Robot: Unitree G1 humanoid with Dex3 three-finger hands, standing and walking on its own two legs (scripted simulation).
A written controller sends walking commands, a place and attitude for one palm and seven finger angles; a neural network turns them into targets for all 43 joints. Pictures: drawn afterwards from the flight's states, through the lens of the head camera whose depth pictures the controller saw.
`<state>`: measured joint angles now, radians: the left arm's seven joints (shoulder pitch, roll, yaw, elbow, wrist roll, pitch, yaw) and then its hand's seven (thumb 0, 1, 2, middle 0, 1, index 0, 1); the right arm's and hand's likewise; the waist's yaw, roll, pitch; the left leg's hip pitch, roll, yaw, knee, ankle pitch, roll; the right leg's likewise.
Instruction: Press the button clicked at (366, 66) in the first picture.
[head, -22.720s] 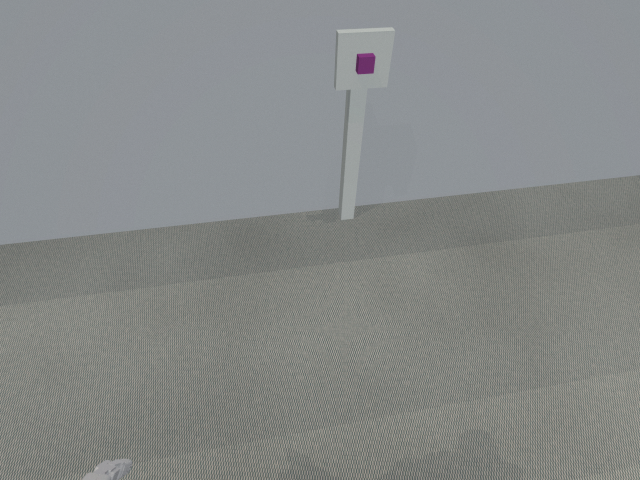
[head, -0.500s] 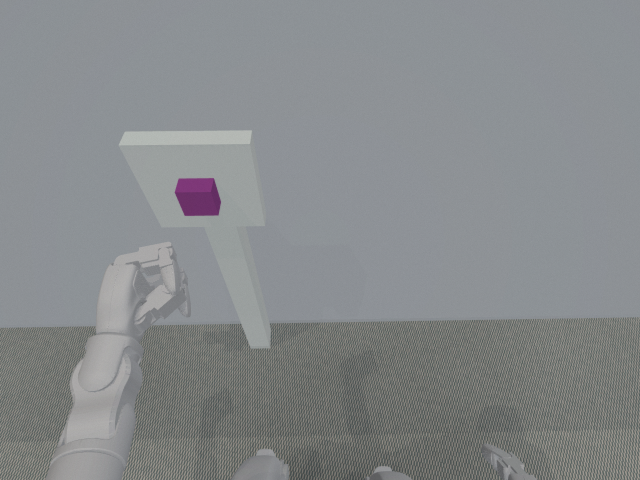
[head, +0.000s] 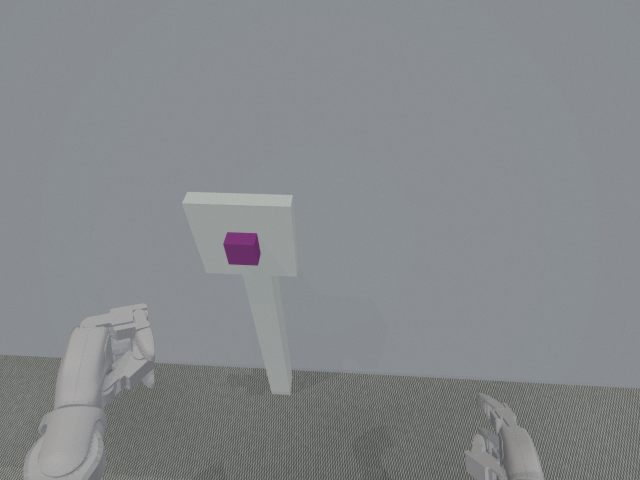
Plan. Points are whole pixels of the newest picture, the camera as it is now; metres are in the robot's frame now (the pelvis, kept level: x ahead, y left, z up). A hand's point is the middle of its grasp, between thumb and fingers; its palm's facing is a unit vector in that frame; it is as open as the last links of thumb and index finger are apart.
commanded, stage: draw the hand back to the body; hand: left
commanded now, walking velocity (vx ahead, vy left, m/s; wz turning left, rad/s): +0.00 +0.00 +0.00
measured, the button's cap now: (243, 247) +0.49 +0.18 -0.02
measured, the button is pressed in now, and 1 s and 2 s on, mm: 0 0 0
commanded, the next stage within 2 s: step back with the hand held close in 0.70 s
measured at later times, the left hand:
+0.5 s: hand (54, 337) +0.19 +0.25 +0.19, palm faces +0.42 -0.81 -0.41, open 3.1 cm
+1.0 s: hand (72, 342) +0.19 +0.24 +0.18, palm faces +0.37 -0.81 -0.45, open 3.1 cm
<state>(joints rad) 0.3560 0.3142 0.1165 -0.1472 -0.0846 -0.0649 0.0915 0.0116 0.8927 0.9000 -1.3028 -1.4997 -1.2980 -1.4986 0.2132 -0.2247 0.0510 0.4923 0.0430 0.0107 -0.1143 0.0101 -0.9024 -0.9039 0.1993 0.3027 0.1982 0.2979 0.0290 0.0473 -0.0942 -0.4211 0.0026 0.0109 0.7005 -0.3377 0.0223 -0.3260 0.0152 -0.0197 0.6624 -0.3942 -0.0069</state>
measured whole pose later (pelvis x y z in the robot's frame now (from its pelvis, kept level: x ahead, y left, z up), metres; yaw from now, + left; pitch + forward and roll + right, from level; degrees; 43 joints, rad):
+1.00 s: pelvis +0.00 +0.00 +0.02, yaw -1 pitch -1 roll -1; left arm 0.55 0.33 0.33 -0.44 -0.05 -0.14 0.11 0.01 0.89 0.90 -1.31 -1.50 -1.30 -1.50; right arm 0.18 -0.24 0.01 0.57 0.00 -0.02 -0.07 0.01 -0.90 -0.90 0.20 0.30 0.20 0.30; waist 0.02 0.09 -0.01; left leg -0.23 0.02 0.02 0.46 -0.22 0.01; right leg -0.12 0.03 -0.01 0.38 -0.25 -0.01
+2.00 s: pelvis -0.19 +0.02 +0.01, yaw +1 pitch +1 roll -3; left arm 0.56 0.41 0.40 -0.57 -0.03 -0.21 0.16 0.01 0.89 0.90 -1.31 -1.50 -1.30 -1.50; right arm 0.16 -0.16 0.00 0.59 -0.03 -0.08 -0.05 0.01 -0.90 -0.90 0.20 0.30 0.20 0.30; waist 0.00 0.00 0.01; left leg -0.45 0.03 0.03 0.54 -0.11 0.05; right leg -0.43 0.10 0.05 0.98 -0.44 0.02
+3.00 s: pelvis -0.28 +0.02 +0.01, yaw -2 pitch +0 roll +0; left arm 0.61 0.40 0.36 -0.62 -0.02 -0.22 0.17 0.01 0.89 0.90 -1.31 -1.50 -1.30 -1.50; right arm 0.21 -0.15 0.04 0.61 0.00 -0.14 -0.04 0.01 -0.90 -0.90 0.20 0.30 0.20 0.30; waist -0.02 0.01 0.02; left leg -0.32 0.04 0.06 0.59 -0.27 0.00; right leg -0.23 0.02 -0.06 0.56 -0.33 -0.03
